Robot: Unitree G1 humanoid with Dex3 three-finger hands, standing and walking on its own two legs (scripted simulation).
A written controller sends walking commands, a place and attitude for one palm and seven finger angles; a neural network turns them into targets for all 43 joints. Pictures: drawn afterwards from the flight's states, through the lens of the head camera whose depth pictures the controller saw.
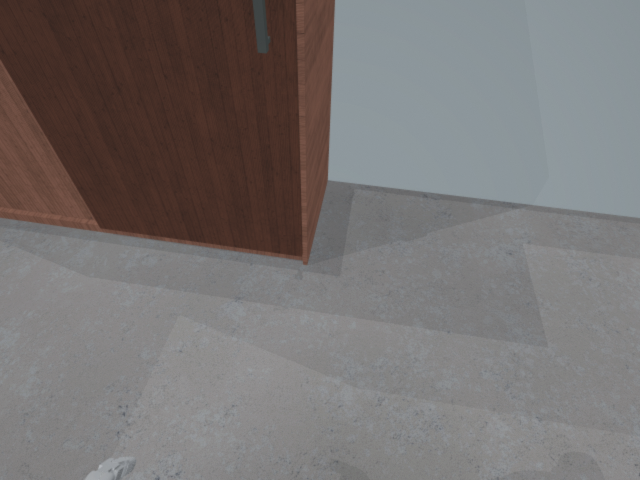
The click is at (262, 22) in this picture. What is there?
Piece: wardrobe's sliding door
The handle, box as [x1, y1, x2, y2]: [253, 0, 270, 53]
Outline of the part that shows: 253,0 257,49 258,52 266,53 268,49 268,43 270,41 269,36 266,32 264,0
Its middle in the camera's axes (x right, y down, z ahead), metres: -0.13 -0.51 +0.86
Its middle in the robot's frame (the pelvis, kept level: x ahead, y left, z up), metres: +1.00 +0.19 +0.17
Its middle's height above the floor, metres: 0.94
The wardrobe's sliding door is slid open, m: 0.00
